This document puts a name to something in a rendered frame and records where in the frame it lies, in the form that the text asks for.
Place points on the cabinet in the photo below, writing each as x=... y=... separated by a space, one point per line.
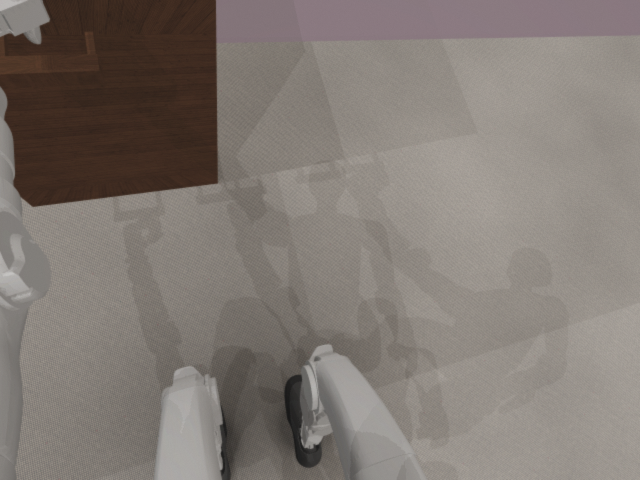
x=151 y=127

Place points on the handle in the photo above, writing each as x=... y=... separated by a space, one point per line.
x=50 y=71

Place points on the robot right shin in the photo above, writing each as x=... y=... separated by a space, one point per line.
x=314 y=426

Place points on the robot left forearm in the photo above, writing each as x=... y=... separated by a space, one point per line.
x=10 y=199

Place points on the robot left upper arm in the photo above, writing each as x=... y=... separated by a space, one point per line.
x=25 y=276

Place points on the left robot thigh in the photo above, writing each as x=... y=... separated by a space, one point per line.
x=190 y=415

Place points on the robot left hand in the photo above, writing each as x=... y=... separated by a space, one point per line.
x=23 y=16

